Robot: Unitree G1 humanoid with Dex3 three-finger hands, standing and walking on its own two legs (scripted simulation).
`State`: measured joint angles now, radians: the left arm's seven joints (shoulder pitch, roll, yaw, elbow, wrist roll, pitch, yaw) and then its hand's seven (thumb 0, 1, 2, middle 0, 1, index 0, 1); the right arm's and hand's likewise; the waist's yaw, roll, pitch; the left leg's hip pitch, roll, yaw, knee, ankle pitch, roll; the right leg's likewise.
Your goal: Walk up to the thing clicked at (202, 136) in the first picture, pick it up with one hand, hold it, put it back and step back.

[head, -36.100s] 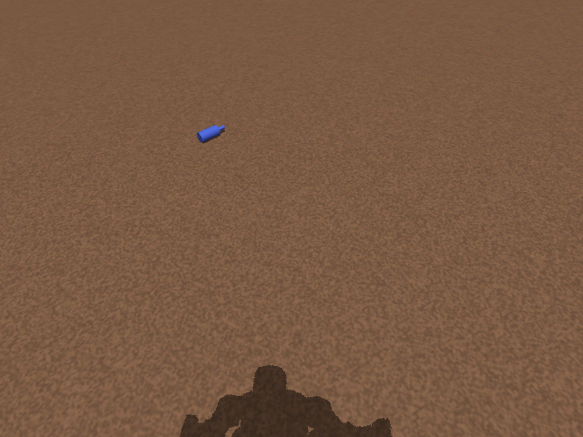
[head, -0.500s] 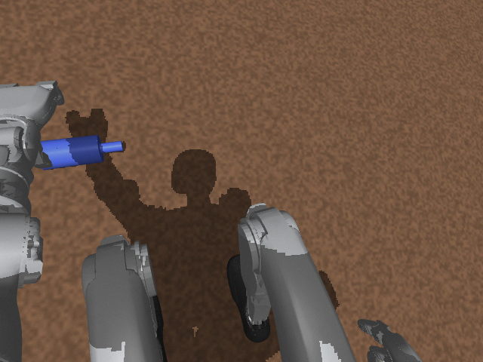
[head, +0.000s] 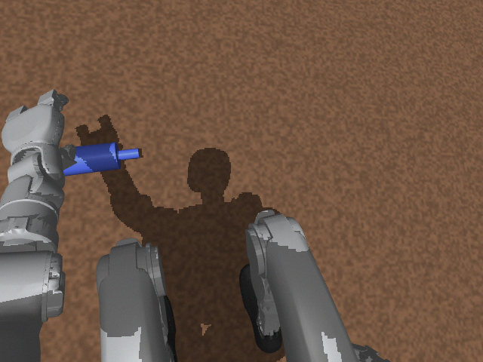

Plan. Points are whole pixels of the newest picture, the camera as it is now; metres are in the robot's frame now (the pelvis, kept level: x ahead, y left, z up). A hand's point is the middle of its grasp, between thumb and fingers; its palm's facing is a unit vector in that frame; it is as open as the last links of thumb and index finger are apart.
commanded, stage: home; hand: left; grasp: from above
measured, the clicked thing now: (101, 157) +0.53 +0.23 -0.34
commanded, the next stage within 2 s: none
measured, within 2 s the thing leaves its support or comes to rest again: neither
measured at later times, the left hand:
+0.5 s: hand (2, 256) +0.30 +0.22 +0.07, palm faces +0.00 -0.92 -0.39, open 7.4 cm
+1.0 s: hand out of the picture +0.23 +0.21 +0.27, palm faces +0.20 -0.96 -0.20, open 7.4 cm
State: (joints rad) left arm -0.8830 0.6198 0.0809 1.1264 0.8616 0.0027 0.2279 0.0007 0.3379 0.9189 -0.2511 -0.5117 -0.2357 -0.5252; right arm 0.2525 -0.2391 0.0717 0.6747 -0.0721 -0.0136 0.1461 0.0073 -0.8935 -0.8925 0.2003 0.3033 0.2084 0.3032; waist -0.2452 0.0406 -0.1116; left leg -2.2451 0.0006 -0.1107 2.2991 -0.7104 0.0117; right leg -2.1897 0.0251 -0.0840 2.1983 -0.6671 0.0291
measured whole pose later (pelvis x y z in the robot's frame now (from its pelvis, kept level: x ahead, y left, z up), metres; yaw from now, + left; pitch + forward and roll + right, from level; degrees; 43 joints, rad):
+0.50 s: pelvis +0.01 +0.00 +0.18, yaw +6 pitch +28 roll -4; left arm -0.17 0.32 0.04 0.43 0.13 0.23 0.08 0.01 0.89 0.90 -0.21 -0.31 -0.21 -0.31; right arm 0.09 -0.25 0.00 0.56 0.04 -0.05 -0.02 0.01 -0.90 -0.90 0.20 0.30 0.21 0.30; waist -0.07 0.03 -0.21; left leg -1.58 0.00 -0.08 1.70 -0.62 0.00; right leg -1.54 0.01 -0.05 1.64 -0.60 0.01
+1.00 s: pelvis +0.07 +0.00 +0.34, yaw +8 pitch +14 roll -3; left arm 0.42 0.22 0.04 -0.03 -0.07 0.41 0.08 0.01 0.91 0.90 -0.20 -0.30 -0.20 -0.30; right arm 0.31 -0.22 0.04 0.52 0.04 -0.15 -0.18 0.02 -0.90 -0.90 0.20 0.30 0.21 0.30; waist -0.07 0.05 -0.18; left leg -0.82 0.02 -0.07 1.08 -0.50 0.00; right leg -0.77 0.02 -0.05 1.00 -0.47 0.01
